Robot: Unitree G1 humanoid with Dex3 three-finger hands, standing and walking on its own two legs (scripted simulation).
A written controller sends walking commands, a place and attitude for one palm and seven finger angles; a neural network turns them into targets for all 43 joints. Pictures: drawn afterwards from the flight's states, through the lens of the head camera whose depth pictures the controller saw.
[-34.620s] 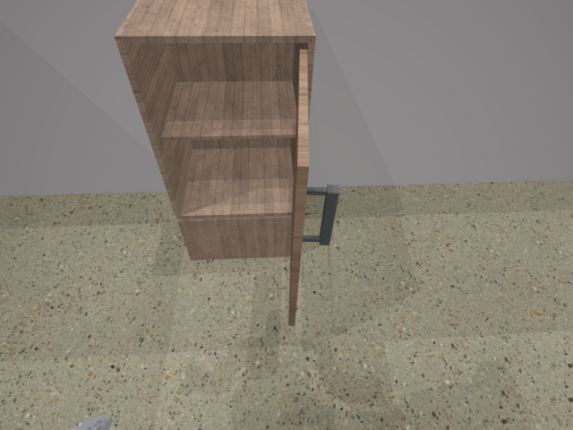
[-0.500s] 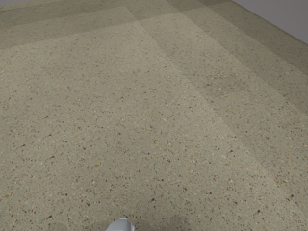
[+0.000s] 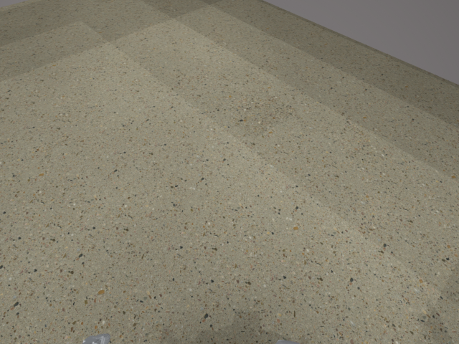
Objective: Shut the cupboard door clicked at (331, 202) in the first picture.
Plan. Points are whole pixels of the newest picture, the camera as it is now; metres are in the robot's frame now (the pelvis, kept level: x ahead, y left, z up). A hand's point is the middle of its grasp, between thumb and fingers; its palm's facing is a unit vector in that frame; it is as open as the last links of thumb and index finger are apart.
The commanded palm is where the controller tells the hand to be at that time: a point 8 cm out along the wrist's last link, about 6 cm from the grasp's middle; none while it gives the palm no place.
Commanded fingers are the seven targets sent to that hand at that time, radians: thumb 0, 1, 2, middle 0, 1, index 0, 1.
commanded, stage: turn to face it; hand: left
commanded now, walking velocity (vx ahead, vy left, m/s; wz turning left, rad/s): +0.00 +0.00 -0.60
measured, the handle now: out of the picture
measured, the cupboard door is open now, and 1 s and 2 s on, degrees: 52 52 52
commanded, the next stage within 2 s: none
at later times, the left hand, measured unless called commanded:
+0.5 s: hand (149, 321) +0.18 +0.18 -0.18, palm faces -0.27 -0.94 -0.19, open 7.4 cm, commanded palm none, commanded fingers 0.00 0.90 0.90 -0.20 -0.30 -0.20 -0.30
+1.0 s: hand (188, 303) +0.22 +0.10 -0.16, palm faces -0.52 -0.81 -0.25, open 7.4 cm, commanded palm none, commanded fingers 0.00 0.90 0.90 -0.20 -0.30 -0.20 -0.30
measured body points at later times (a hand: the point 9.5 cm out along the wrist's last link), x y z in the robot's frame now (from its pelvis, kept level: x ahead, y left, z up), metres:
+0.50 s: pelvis +0.04 +0.01 -0.01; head +0.08 +0.02 +0.44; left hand +0.19 +0.23 -0.16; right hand +0.05 -0.26 -0.13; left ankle +0.08 +0.12 -0.74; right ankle -0.03 -0.11 -0.69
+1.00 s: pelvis +0.04 -0.03 +0.00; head +0.08 -0.06 +0.45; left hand +0.24 +0.14 -0.14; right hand -0.03 -0.30 -0.14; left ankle +0.11 +0.09 -0.69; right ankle -0.02 -0.11 -0.74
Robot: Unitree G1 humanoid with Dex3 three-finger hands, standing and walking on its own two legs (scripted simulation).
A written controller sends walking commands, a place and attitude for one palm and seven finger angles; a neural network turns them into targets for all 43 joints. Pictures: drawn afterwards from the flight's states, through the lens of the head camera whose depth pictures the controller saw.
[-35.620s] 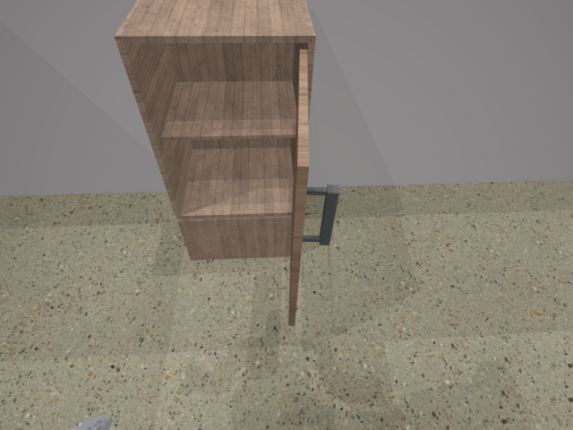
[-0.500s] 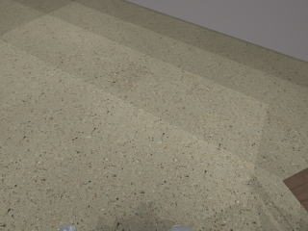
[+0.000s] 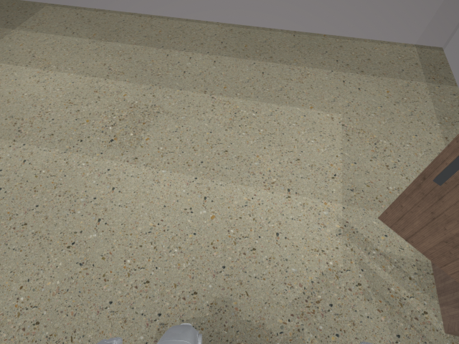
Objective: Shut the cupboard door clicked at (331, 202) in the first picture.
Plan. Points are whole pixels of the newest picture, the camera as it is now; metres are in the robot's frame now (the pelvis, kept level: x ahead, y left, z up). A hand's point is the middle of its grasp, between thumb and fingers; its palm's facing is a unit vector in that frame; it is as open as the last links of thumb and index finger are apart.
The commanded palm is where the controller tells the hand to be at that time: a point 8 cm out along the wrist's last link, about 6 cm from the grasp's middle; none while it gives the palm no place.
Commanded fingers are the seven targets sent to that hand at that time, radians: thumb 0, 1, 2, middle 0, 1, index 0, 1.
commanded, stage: turn to face it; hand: left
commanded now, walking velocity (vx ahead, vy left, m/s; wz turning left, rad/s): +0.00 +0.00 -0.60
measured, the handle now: out of the picture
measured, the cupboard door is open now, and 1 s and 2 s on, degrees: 52 52 52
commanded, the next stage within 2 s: take the last steps up to it in 1.18 s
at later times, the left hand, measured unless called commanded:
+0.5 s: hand (160, 313) +0.19 +0.16 -0.16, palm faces -0.32 -0.90 -0.29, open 7.4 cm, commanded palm none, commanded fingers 0.00 0.90 0.90 -0.20 -0.30 -0.20 -0.30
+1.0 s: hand (178, 298) +0.22 +0.13 -0.17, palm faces -0.52 -0.82 -0.22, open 7.4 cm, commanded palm none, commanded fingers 0.00 0.90 0.90 -0.20 -0.30 -0.20 -0.30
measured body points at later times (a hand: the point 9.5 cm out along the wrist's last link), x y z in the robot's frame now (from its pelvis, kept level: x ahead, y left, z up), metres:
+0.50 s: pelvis +0.01 -0.01 -0.02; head +0.05 -0.05 +0.43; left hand +0.20 +0.21 -0.14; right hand -0.03 -0.28 -0.17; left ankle +0.03 +0.14 -0.73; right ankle -0.03 -0.11 -0.74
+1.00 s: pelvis +0.04 -0.01 +0.00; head +0.09 -0.01 +0.44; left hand +0.25 +0.17 -0.16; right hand -0.01 -0.27 -0.13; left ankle +0.11 +0.09 -0.74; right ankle -0.05 -0.09 -0.68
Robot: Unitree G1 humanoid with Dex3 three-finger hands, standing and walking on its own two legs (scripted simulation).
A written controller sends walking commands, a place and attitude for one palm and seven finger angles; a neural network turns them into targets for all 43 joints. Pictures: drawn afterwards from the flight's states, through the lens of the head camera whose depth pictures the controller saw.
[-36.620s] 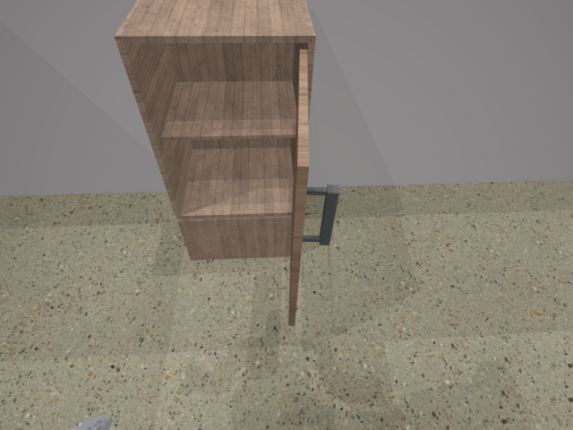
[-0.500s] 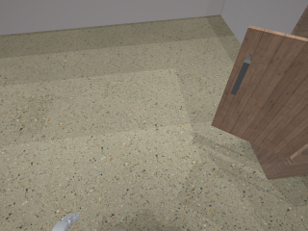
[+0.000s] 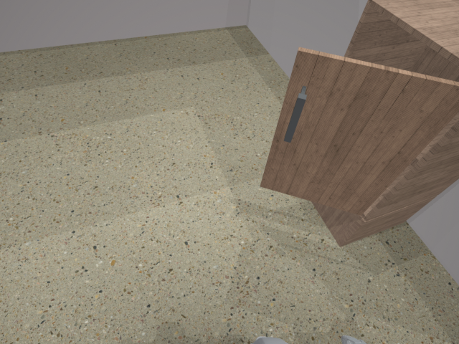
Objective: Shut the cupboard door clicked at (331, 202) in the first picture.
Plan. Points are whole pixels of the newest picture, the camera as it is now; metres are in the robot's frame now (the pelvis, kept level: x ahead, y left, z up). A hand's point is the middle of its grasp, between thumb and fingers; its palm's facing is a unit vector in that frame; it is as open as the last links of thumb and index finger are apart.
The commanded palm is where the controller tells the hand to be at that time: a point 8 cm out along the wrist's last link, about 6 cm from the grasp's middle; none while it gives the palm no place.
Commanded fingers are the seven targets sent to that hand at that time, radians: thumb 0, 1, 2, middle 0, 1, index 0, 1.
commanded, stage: turn to face it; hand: left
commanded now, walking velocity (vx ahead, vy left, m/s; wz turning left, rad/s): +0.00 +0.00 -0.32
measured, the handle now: (295, 115) +0.70 -0.14 -0.05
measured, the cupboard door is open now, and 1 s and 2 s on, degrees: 52 52 52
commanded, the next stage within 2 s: take the last steps up to it in 0.18 s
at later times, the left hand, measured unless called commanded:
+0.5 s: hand out of the picture +0.12 +0.15 -0.17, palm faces -0.16 -0.97 -0.18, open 7.4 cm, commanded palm none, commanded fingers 0.00 0.90 0.90 -0.20 -0.30 -0.20 -0.30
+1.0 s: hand (230, 265) +0.30 +0.01 -0.18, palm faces -0.36 -0.92 -0.18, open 7.4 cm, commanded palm none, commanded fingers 0.00 0.90 0.90 -0.20 -0.30 -0.20 -0.30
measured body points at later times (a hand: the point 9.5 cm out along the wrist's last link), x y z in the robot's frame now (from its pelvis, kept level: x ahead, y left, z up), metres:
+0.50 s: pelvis +0.03 -0.02 +0.00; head +0.05 -0.01 +0.45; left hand +0.13 +0.20 -0.15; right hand +0.02 -0.28 -0.14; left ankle +0.04 +0.08 -0.72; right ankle -0.01 -0.13 -0.73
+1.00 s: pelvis +0.14 -0.13 -0.01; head +0.19 -0.15 +0.43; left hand +0.32 +0.06 -0.16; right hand -0.03 -0.31 -0.16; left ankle +0.06 +0.07 -0.71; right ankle +0.17 -0.25 -0.74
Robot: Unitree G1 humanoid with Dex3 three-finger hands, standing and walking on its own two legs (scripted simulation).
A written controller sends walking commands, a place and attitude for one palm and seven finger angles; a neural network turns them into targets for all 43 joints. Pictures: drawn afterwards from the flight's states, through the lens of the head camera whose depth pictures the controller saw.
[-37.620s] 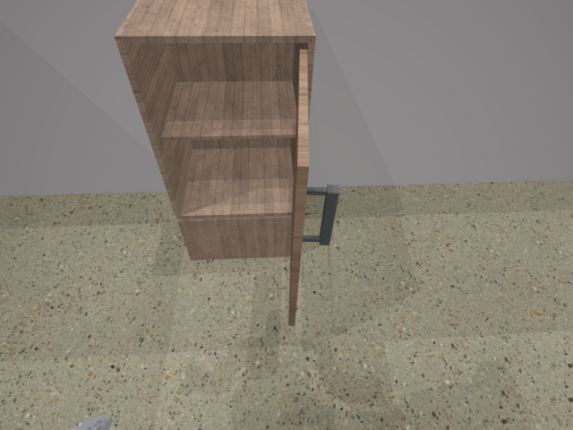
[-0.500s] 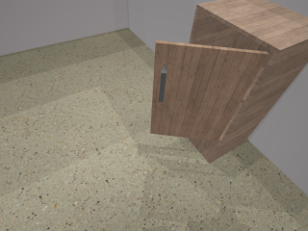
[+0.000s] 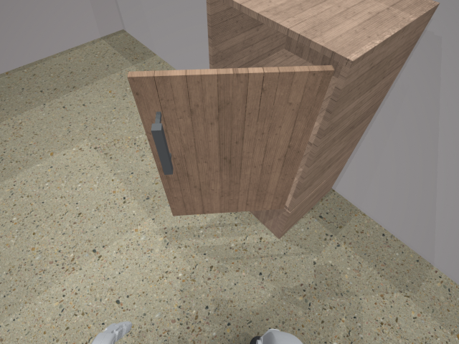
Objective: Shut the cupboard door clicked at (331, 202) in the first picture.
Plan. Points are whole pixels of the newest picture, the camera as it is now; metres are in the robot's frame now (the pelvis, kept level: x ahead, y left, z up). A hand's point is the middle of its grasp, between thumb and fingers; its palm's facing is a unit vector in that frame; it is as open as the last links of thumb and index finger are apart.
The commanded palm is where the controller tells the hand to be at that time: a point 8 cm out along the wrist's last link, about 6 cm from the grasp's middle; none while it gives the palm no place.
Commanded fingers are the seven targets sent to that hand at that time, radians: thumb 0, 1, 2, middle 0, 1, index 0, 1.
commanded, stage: come to a stop and stand still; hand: left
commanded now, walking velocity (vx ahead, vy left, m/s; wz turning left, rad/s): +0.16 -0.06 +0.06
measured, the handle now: (163, 144) +0.54 +0.16 -0.03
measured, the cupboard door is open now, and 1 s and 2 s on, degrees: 52 52 52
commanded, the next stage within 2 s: look again from close up in 1.46 s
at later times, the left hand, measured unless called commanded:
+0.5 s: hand out of the picture +0.10 +0.15 -0.16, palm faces +0.08 -0.97 -0.23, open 7.4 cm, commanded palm none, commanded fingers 0.00 0.90 0.90 -0.20 -0.30 -0.20 -0.30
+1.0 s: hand out of the picture +0.09 +0.17 -0.15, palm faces +0.00 -0.97 -0.23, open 7.4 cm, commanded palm none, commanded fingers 0.00 0.90 0.90 -0.20 -0.30 -0.20 -0.30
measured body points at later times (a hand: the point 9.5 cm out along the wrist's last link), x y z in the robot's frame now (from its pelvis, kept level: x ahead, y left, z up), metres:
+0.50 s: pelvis +0.07 -0.04 +0.01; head +0.11 -0.04 +0.46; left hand +0.10 +0.20 -0.14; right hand +0.20 -0.25 -0.13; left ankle +0.10 +0.07 -0.72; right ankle +0.05 -0.13 -0.72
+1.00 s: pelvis +0.03 -0.02 +0.01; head +0.03 -0.02 +0.46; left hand +0.09 +0.22 -0.13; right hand +0.07 -0.26 -0.14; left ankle +0.02 +0.09 -0.72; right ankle +0.05 -0.13 -0.72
